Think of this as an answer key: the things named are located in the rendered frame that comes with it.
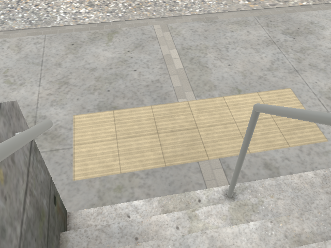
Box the stairs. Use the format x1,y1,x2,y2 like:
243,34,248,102
59,168,331,248

